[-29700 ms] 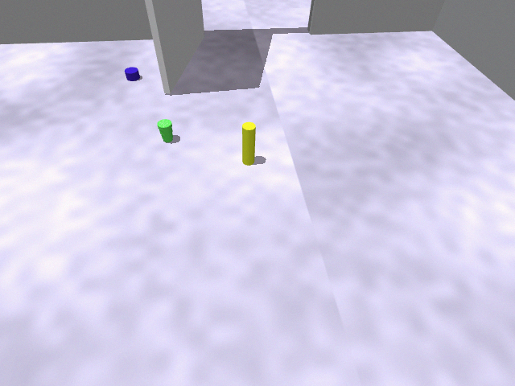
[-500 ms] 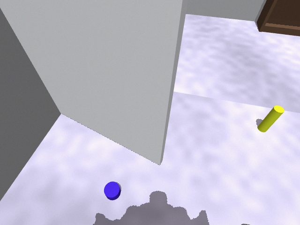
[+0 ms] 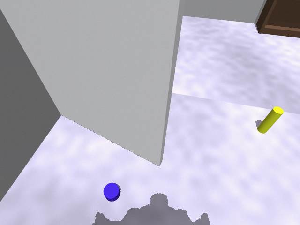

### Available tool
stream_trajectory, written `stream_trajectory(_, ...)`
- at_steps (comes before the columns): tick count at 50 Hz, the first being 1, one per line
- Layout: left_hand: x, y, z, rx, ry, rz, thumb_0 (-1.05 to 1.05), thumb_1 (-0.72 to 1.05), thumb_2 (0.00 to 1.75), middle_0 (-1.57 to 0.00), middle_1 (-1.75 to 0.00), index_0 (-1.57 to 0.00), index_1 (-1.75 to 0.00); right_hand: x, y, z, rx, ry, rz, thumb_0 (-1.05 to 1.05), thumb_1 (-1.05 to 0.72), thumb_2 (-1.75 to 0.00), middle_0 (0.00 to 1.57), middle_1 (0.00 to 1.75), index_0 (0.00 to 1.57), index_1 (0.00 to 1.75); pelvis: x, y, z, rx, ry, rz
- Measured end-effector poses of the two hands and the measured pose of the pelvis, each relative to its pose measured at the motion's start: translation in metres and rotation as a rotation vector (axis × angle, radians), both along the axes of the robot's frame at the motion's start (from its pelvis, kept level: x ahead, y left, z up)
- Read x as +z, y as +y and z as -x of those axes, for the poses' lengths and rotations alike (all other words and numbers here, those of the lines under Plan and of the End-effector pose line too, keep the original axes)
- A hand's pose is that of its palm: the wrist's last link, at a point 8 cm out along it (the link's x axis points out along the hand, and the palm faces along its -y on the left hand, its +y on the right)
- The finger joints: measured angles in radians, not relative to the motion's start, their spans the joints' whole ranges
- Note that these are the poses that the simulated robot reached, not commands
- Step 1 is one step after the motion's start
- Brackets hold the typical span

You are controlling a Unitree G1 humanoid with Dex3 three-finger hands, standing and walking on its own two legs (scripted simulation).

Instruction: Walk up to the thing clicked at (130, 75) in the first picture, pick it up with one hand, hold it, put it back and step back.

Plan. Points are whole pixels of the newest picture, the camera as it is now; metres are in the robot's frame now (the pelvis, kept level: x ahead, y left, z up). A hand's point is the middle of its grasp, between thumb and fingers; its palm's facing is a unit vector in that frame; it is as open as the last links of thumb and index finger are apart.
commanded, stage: walk up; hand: left
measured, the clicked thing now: (112, 192) +0.42 +0.24 -0.75
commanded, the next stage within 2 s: stand in 0.08 s
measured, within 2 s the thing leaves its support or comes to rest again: neither
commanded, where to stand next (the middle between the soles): +0.03 +0.01 m, yaw -2 degrees
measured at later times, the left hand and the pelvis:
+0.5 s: hand out of the picture +0.08 +0.23 -0.15, palm faces -0.04 -0.94 -0.33, open 7.4 cm; pelvis +0.00 -0.01 +0.01, yaw +0 degrees
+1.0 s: hand out of the picture +0.06 +0.23 -0.15, palm faces -0.03 -0.93 -0.35, open 7.4 cm; pelvis -0.01 -0.03 +0.01, yaw +0 degrees
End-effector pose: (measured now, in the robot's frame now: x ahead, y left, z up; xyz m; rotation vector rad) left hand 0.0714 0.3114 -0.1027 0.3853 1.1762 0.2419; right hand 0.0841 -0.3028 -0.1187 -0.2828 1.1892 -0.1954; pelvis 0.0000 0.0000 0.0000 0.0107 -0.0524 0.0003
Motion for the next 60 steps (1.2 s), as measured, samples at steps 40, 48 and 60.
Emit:
stream_trajectory(40,-0.005,-0.034,0.007,0.0,0.05,0.067,0.0,0.9,0.89,-0.21,-0.3,-0.21,-0.3,0.003,-0.016,0.023,0.008,0.043,0.021,0.0,-0.9,-0.9,0.2,0.3,0.21,0.3,0.008,-0.021,0.004,-0.004,0.007,0.011)
stream_trajectory(48,-0.004,-0.037,0.012,0.002,0.052,0.064,0.0,0.9,0.89,-0.21,-0.3,-0.21,-0.3,0.001,-0.018,0.028,0.008,0.051,0.015,0.0,-0.9,-0.9,0.2,0.3,0.21,0.3,0.008,-0.024,0.006,-0.004,0.005,0.011)
stream_trajectory(60,-0.01,-0.031,0.017,0.037,0.031,0.06,0.0,0.9,0.89,-0.21,-0.3,-0.21,-0.3,-0.002,-0.028,0.039,-0.001,0.073,0.045,0.0,-0.9,-0.9,0.2,0.3,0.21,0.3,0.0,-0.022,0.029,0.003,0.01,0.016)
